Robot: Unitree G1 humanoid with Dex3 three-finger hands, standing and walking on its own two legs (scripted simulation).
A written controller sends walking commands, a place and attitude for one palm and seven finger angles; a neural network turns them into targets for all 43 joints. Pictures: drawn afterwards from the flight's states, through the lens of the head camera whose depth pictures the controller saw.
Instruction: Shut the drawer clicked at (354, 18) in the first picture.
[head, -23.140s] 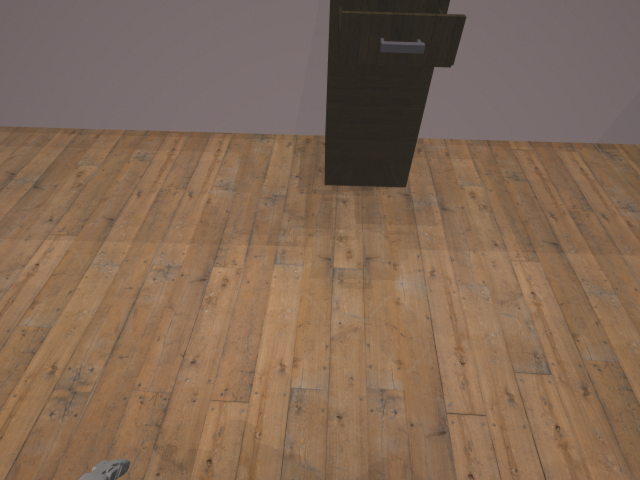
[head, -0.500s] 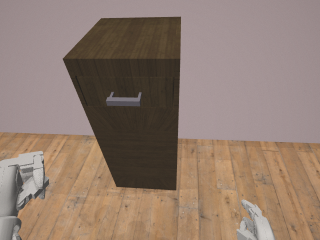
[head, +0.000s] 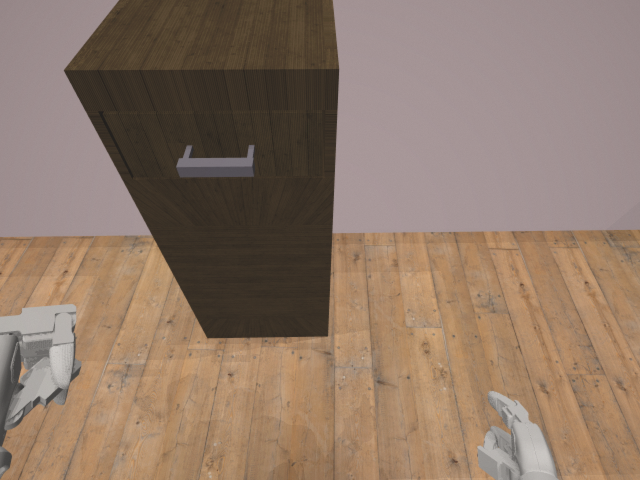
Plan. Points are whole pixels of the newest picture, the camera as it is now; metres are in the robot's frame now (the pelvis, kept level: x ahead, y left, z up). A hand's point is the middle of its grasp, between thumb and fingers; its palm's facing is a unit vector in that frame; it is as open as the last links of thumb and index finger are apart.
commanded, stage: step back with the hand held close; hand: left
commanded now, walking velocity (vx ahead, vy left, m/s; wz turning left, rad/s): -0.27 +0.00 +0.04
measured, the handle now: (218, 159) +0.60 +0.22 +0.03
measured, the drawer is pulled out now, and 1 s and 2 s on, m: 0.00 0.00 0.00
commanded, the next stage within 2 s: stop stepping back and stand still in 0.80 s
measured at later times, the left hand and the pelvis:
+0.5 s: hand out of the picture +0.09 +0.25 +0.16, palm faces +0.39 -0.83 -0.40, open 3.2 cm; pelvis -0.09 +0.02 -0.02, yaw +2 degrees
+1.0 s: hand out of the picture +0.01 +0.25 +0.17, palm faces +0.30 -0.84 -0.44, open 3.2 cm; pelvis -0.20 +0.01 -0.02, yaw -1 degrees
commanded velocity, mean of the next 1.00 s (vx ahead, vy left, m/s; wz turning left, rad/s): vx -0.27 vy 0.00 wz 0.00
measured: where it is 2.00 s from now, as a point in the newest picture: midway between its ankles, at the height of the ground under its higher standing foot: outside the picture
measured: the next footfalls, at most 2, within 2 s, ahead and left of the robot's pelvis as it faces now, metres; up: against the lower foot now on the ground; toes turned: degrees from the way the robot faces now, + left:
right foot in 0.78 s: -0.23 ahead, -0.11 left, +0.00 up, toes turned +0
left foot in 1.24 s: -0.20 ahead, +0.15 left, +0.00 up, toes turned +1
